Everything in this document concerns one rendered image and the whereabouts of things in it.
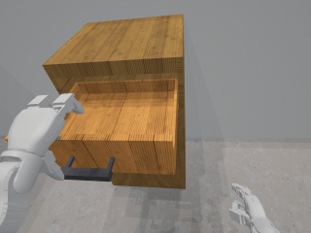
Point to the robot right hand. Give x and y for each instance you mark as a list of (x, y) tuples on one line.
[(241, 212)]

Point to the right robot forearm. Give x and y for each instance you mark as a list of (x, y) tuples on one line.
[(260, 224)]

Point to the left robot forearm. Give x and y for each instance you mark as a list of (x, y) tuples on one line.
[(19, 171)]

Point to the cabinet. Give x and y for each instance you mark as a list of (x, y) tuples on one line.
[(134, 49)]

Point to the handle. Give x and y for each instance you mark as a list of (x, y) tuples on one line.
[(87, 174)]

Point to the robot left hand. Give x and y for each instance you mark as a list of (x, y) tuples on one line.
[(34, 129)]

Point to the drawer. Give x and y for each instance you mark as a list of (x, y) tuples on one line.
[(134, 121)]

